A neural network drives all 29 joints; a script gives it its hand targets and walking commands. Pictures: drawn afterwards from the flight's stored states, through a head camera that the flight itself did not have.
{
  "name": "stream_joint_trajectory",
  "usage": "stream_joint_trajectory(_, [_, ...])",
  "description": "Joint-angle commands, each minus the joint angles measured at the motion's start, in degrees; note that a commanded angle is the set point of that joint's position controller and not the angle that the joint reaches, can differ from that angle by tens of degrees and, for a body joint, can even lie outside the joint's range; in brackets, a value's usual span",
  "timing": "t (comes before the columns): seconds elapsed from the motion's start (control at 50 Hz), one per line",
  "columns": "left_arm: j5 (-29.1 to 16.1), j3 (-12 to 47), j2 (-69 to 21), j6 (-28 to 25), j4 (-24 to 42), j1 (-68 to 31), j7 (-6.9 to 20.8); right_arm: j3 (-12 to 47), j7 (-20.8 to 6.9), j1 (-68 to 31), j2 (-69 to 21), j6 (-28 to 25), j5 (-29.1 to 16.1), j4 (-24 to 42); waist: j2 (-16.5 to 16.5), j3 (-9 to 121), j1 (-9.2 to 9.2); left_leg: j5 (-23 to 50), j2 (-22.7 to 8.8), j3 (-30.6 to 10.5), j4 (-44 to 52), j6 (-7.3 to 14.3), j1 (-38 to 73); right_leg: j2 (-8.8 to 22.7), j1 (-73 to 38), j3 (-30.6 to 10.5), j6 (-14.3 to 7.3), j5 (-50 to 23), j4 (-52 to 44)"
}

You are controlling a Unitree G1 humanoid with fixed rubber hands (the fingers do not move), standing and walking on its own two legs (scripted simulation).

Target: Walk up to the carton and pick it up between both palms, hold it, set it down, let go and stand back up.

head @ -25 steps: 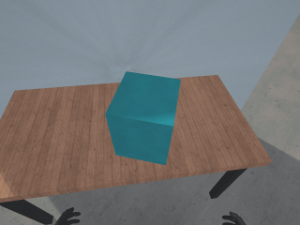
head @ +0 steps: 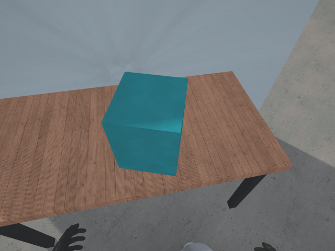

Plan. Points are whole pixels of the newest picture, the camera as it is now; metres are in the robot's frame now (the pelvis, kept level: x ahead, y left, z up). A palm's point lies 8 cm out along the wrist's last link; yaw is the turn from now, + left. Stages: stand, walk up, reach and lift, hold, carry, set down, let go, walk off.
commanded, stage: walk up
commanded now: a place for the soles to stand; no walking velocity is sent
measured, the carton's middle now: (151, 125) +0.48 +0.06 -0.05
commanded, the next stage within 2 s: reach and lift in 1.14 s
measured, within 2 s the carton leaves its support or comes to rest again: neither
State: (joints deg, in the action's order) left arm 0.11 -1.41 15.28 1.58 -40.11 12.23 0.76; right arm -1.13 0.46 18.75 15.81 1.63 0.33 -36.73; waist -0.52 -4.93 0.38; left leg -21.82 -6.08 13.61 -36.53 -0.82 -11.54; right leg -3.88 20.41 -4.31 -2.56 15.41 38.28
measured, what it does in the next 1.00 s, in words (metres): stands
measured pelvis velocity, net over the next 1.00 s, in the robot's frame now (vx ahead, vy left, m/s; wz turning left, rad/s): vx -0.01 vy -0.01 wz -0.01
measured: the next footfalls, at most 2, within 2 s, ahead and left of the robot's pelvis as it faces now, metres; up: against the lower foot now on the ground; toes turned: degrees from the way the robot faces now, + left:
none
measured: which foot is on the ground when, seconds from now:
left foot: down 0.00-1.00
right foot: down 0.00-1.00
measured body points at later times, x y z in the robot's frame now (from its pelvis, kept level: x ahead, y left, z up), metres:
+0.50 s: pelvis -0.02 +0.00 +0.00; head +0.00 -0.01 +0.45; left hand +0.10 +0.26 -0.11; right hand +0.06 -0.27 -0.11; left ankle -0.02 +0.11 -0.72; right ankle +0.05 -0.09 -0.72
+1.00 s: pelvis -0.01 -0.01 +0.01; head +0.01 -0.01 +0.46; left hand +0.13 +0.25 -0.11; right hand +0.06 -0.28 -0.11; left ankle -0.02 +0.11 -0.72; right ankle +0.05 -0.09 -0.72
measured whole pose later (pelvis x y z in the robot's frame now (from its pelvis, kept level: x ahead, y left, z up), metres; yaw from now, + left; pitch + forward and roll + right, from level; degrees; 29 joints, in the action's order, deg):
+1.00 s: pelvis -0.01 -0.01 +0.01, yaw -1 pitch -2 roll +1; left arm 0.5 -1.4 14.5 2.0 -42.4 10.6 1.3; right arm -1.6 0.5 21.3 15.3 -0.2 0.4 -37.9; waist -0.7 -3.6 0.4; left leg -19.4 -3.0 7.3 -33.4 -0.5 -12.0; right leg -4.4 19.5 -3.4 -2.9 12.0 33.6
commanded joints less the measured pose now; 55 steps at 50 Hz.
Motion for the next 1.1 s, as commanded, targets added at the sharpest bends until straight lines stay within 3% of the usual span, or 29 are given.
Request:
stream_joint_trajectory(0.0, [-0.3, -3.1, 10.7, -0.3, 5.6, -1.5, -0.4, -2.9, 0.4, 2.4, 7.1, -0.9, -0.3, 5.5, -3.9, 5.2, -0.42, -0.6, 1.6, -7.7, 1.5, 3.0, 3.5, 8.7, 3.6, -15.5, -5.8, -10.1, -13.6])
stream_joint_trajectory(0.04, [-0.2, -3.0, 10.6, 0.0, 5.6, -2.6, -0.4, -3.1, 0.5, 3.2, 7.1, -1.2, -0.2, 5.3, -4.2, 4.3, 0.01, -2.0, 1.5, -8.7, 3.3, 3.2, 3.6, 8.0, 5.6, -15.1, -5.4, -5.5, -14.3])
stream_joint_trajectory(0.08, [-0.1, -2.8, 9.8, 0.2, 5.8, -3.5, -0.2, -3.4, 0.4, 3.7, 7.9, -1.8, 0.1, 5.0, -2.9, 4.1, 0.41, -1.5, -1.1, -10.5, 7.4, 4.4, 3.2, 6.1, 5.9, -11.9, -3.5, -2.2, -12.0])
stream_joint_trajectory(0.14, [0.4, -2.5, 8.1, -0.1, 5.8, -2.1, 0.3, -4.5, 0.7, 1.4, 11.7, -2.2, 1.0, 5.0, 4.3, 2.8, -0.1, 0.6, -11.5, -15.4, 15.5, 9.3, -2.5, 2.0, 1.5, -2.6, 0.4, -3.3, 0.7])
stream_joint_trajectory(0.18, [1.0, -2.6, 7.4, -0.5, 5.6, -0.4, 0.8, -4.3, 0.7, -2.0, 12.0, -2.3, 1.0, 5.6, 6.6, 2.1, -1.27, 7.2, -15.4, -15.3, 15.8, 11.6, -6.3, 3.0, -2.1, -0.3, 1.1, 2.2, 3.1])
stream_joint_trajectory(0.22, [1.0, -3.1, 7.9, -1.2, 5.8, 0.5, 1.0, -4.0, 0.5, -2.9, 11.9, -1.9, 0.9, 5.9, 6.4, 2.0, -1.64, 6.1, -13.3, -11.9, 13.6, 9.8, -8.7, 3.7, -4.8, -1.4, 0.5, -0.1, -0.3])
stream_joint_trajectory(0.26, [0.5, -3.6, 9.9, -1.7, 6.2, -0.6, 1.0, -3.4, 0.1, -1.2, 10.4, -1.3, 0.4, 5.7, 1.5, 1.9, -0.89, -2.5, -6.9, -8.7, 9.6, 6.0, -8.5, 5.5, -4.0, -7.1, -1.0, -5.1, -6.9])
stream_joint_trajectory(0.3, [-0.4, -4.0, 11.5, -1.4, 6.1, -1.0, 0.7, -2.9, 0.0, 0.8, 7.9, -0.8, -0.4, 5.4, -4.5, 1.7, -0.59, -6.6, 0.5, -7.0, 2.2, 2.7, -2.4, 9.0, 3.6, -17.2, -3.4, 2.0, -16.4])
stream_joint_trajectory(0.32, [-0.5, -4.0, 11.8, -1.1, 5.6, -1.2, 0.4, -3.0, 0.0, 2.2, 7.5, -0.7, -0.4, 5.1, -6.0, 1.5, -0.33, -7.5, 2.8, -7.5, -0.3, 1.9, -0.3, 10.2, 6.2, -21.1, -4.6, 7.3, -20.4])
stream_joint_trajectory(0.34, [-0.4, -3.9, 11.8, -0.8, 5.4, -1.9, 0.1, -3.2, 0.0, 3.4, 7.5, -0.8, -0.3, 4.7, -6.6, 0.9, 0.12, -8.0, 3.6, -8.5, -0.4, 1.8, 0.1, 10.5, 7.2, -22.2, -5.0, 10.9, -22.2])
stream_joint_trajectory(0.38, [-0.1, -3.6, 10.9, -0.3, 5.3, -3.4, -0.4, -3.3, 0.1, 5.8, 7.3, -1.6, -0.3, 3.7, -6.5, 1.5, 1.24, -5.6, 3.2, -10.0, 3.3, 2.6, 1.2, 9.3, 6.7, -18.7, -4.5, 12.4, -21.5])
stream_joint_trajectory(0.42, [0.2, -3.2, 9.2, 0.0, 5.4, -3.7, -0.3, -3.5, 0.4, 6.9, 7.8, -2.7, 0.0, 3.0, -5.5, 4.0, 1.49, -2.5, 1.0, -11.9, 7.8, 3.7, 1.7, 7.2, 4.1, -13.5, -2.4, 10.3, -18.4])
stream_joint_trajectory(0.48, [0.7, -2.6, 6.8, -0.3, 5.2, -1.9, 0.5, -4.0, 0.7, 3.3, 10.2, -3.6, 0.7, 3.4, -0.4, 4.1, -0.37, -4.4, -5.0, -17.1, 14.5, 5.4, -3.3, 4.4, -1.0, -7.6, 0.0, 3.3, -10.3])
stream_joint_trajectory(0.52, [1.0, -2.5, 6.6, -0.7, 4.6, -0.6, 0.8, -3.7, 0.5, 0.9, 10.4, -3.6, 0.4, 3.9, 2.1, 3.2, -1.64, -2.7, -6.5, -18.1, 16.1, 5.9, -7.6, 4.1, -5.6, -5.8, 0.4, -2.8, -8.0])
stream_joint_trajectory(0.58, [0.8, -2.7, 7.8, -1.2, 4.2, -0.6, 0.8, -3.2, 0.2, 2.0, 9.3, -3.3, 0.1, 3.7, 2.0, 3.8, -1.22, -0.5, -4.4, -15.1, 14.3, 4.8, -7.3, 5.7, -6.7, -7.8, -0.1, -5.3, -9.6])
stream_joint_trajectory(0.68, [0.2, -2.6, 8.6, -1.0, 3.8, -1.7, 0.3, -3.1, 0.1, 5.0, 8.1, -2.9, 0.0, 3.0, -0.3, 3.1, -0.05, 1.1, -1.3, -12.8, 10.7, 3.5, -2.5, 7.3, -1.8, -11.0, -1.1, -2.5, -13.9])
stream_joint_trajectory(1.08, [0.3, -2.2, 8.2, -0.6, 3.0, -3.7, 0.3, -3.4, 0.4, 5.6, 8.6, -3.0, 0.1, 3.8, -0.8, 4.3, -0.09, 4.0, -2.0, -13.3, 10.2, 3.7, -2.4, 7.1, -3.6, -9.4, -1.4, -7.2, -12.3])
